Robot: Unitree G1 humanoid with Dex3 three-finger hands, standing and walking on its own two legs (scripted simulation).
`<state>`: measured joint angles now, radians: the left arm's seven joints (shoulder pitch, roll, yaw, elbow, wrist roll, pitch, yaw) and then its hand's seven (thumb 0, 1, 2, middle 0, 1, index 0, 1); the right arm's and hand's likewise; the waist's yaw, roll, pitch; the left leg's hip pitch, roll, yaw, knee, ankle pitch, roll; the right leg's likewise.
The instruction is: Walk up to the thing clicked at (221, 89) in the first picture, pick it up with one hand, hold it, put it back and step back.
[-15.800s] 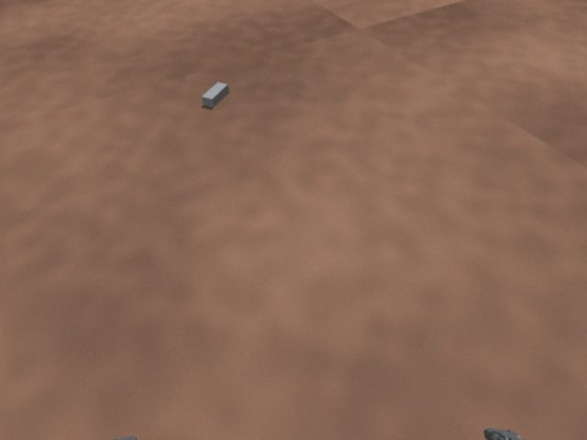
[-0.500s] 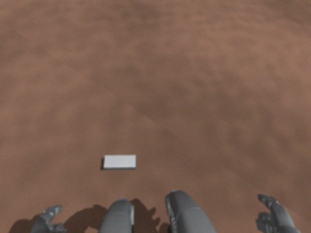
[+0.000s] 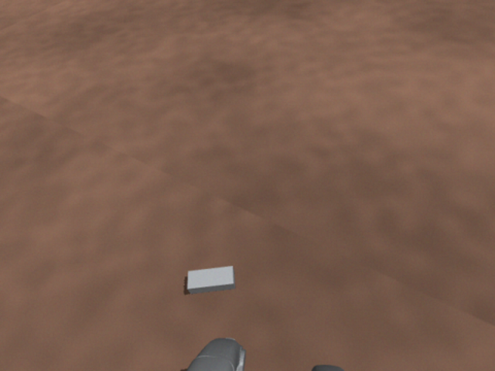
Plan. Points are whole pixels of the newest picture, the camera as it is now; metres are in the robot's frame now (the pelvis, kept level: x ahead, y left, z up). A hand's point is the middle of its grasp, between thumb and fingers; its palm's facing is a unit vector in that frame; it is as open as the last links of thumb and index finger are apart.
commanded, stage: walk up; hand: left
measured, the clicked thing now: (211, 279) +0.53 +0.27 -0.73
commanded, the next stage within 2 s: stand in 1.28 s
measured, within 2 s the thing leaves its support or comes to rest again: neither
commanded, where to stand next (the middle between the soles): +0.17 -0.01 m, yaw +6 degrees
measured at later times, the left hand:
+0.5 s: hand out of the picture +0.10 +0.32 -0.14, palm faces +0.09 -0.94 -0.32, open 7.4 cm
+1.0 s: hand (124, 364) +0.14 +0.28 -0.15, palm faces +0.12 -0.93 -0.35, open 7.4 cm
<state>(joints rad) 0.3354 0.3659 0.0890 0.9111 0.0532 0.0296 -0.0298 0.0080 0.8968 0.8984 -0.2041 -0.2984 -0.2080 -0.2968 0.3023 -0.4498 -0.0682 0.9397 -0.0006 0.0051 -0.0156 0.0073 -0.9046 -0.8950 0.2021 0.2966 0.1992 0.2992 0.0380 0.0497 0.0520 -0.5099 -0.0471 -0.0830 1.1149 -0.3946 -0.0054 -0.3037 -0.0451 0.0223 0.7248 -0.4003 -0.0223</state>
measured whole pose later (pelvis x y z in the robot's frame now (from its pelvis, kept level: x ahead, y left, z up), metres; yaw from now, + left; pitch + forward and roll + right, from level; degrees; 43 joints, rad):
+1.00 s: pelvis +0.03 +0.01 -0.01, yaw +8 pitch -3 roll +2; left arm 0.03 0.38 0.03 0.92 0.01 0.04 -0.01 0.00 0.90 0.90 -0.20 -0.30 -0.21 -0.30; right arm 0.18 -0.37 -0.03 1.00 -0.02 -0.01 -0.01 0.00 -0.91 -0.89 0.20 0.30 0.20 0.30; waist 0.01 -0.06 0.13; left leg -0.26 -0.05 0.04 0.70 -0.38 0.03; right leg -0.47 -0.08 -0.01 0.74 -0.25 -0.01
